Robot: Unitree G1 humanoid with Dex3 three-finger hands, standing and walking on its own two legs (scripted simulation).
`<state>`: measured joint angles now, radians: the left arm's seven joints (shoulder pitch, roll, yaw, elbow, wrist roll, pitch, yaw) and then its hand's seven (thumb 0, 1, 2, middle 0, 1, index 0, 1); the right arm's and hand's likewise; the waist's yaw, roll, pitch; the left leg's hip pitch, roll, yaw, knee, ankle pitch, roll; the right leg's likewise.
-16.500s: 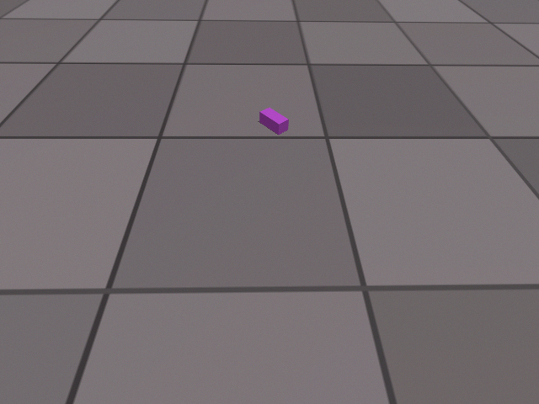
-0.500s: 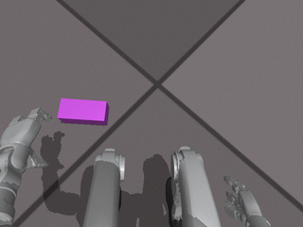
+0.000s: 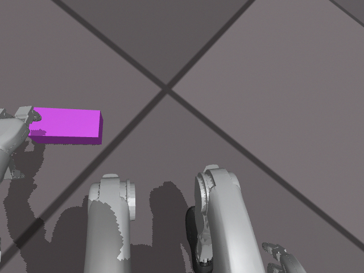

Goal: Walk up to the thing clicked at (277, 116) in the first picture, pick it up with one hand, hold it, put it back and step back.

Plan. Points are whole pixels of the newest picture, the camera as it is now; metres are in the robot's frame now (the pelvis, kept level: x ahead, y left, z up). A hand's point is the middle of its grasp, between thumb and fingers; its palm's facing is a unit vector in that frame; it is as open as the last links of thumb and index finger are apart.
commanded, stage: rise first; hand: left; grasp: from above
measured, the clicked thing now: (68, 126) +0.51 +0.28 -0.31
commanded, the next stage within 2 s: approach in 0.82 s
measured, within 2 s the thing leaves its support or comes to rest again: neither
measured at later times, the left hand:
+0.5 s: hand (27, 143) +0.42 +0.33 -0.19, palm faces -0.50 -0.05 -0.86, open 14.0 cm
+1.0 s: hand (35, 138) +0.44 +0.32 -0.21, palm faces -0.48 -0.04 -0.88, open 14.0 cm
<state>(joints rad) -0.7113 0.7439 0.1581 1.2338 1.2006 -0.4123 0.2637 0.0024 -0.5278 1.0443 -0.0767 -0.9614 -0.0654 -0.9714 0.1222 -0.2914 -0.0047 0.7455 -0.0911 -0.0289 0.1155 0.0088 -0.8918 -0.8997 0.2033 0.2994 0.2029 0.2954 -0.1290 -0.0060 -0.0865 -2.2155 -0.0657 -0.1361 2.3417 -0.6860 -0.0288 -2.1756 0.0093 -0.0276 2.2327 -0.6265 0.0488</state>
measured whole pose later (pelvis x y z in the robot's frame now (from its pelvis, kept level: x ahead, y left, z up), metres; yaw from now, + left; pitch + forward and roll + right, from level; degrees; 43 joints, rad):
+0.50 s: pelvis +0.01 +0.00 -0.02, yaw -1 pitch +34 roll -8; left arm -0.81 0.81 0.18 1.37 1.36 -0.45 0.37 0.00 -0.49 0.99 -0.11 -0.94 -0.10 -0.95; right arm 0.10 -0.27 0.01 0.75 -0.15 0.02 0.15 0.00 -0.90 -0.90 0.20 0.30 0.20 0.30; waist -0.17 -0.02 -0.06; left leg -2.27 -0.07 -0.15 2.42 -0.73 -0.04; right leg -2.24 0.01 -0.03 2.31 -0.67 0.06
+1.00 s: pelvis +0.02 +0.00 -0.03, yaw -1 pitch +35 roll -8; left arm -0.87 0.81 0.16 1.45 1.38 -0.39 0.44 0.00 -0.51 1.00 -0.09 -1.02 -0.09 -1.01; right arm 0.09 -0.26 0.02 0.78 -0.18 0.00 0.15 0.00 -0.91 -0.90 0.20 0.30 0.20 0.30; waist -0.20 -0.02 -0.06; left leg -2.31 -0.07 -0.15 2.46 -0.75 -0.03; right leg -2.28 0.01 -0.03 2.34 -0.67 0.06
